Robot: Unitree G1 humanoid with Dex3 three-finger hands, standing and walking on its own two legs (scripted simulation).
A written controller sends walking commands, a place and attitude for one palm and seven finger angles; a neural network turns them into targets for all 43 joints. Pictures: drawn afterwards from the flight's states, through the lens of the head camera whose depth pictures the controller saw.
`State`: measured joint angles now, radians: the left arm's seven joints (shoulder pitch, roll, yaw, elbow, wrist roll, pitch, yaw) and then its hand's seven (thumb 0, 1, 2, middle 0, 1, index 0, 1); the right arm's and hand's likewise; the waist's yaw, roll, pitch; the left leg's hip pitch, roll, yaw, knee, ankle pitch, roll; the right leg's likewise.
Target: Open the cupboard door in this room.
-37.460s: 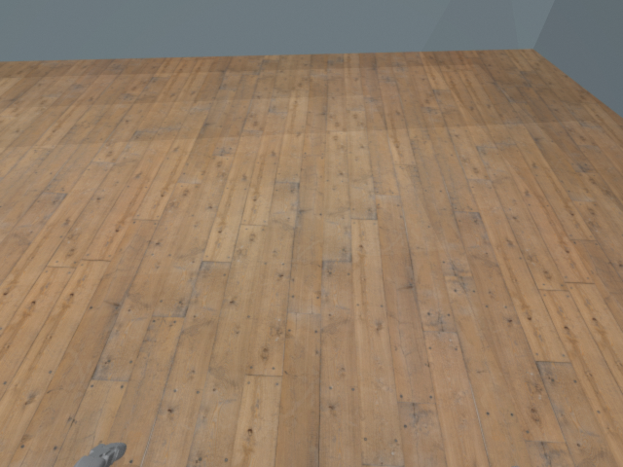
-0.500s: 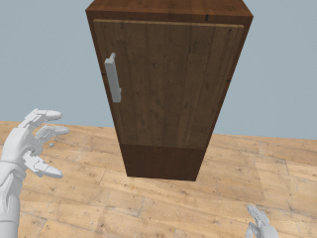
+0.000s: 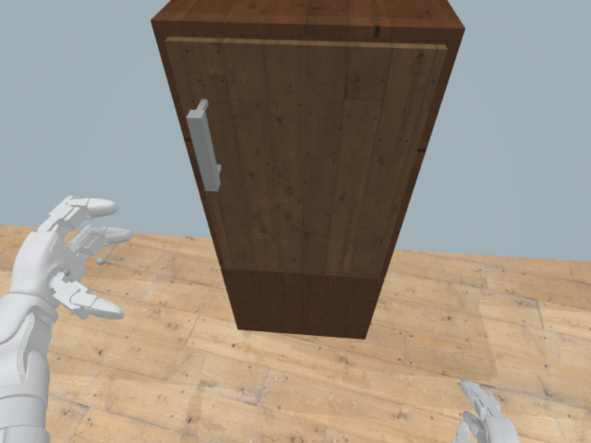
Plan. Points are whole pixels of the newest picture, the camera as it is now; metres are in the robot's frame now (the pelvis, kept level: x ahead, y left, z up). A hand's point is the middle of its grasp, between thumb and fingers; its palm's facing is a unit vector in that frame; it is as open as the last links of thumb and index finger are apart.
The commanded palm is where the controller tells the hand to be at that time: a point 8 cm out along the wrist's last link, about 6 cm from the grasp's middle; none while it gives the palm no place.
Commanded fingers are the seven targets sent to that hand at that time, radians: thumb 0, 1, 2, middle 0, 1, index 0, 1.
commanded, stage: move the hooked fingers beside the handle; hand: left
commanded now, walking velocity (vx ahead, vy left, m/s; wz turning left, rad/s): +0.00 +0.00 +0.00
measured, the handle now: (208, 146) +0.57 +0.20 +0.10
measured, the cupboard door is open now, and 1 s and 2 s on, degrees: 0 0 0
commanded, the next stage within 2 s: none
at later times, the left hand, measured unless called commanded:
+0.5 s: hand (129, 216) +0.38 +0.27 +0.11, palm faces +0.02 -1.00 +0.00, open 14.0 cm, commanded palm +0.36 +0.32 +0.11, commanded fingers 0.00 -0.50 0.30 -0.30 -1.20 -0.30 -1.20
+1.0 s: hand (151, 183) +0.46 +0.27 +0.11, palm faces +0.00 -1.00 +0.01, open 14.0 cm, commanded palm +0.44 +0.31 +0.11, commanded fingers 0.00 -0.50 0.30 -0.30 -1.20 -0.30 -1.20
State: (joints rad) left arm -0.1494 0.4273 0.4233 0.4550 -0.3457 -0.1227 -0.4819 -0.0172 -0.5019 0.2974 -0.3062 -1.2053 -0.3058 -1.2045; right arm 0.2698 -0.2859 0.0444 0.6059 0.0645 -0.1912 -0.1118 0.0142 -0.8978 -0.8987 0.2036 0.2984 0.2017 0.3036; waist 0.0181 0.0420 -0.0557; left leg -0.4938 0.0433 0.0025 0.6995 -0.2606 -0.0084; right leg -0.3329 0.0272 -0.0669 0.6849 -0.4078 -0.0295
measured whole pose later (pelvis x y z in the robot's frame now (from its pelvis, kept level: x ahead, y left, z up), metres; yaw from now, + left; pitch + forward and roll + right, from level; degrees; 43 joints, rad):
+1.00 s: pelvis +0.01 +0.02 -0.01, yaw -2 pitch +11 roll -2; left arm -0.73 0.57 0.42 1.05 -0.19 -0.25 -0.43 -0.02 -0.50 0.30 -0.30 -1.20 -0.30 -1.20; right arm 0.37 -0.29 0.03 0.65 0.04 -0.03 -0.08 0.01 -0.90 -0.90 0.20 0.30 0.20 0.30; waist -0.09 0.02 -0.07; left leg -0.70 0.05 0.02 0.81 -0.31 0.02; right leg -0.53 0.03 -0.05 0.76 -0.43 -0.01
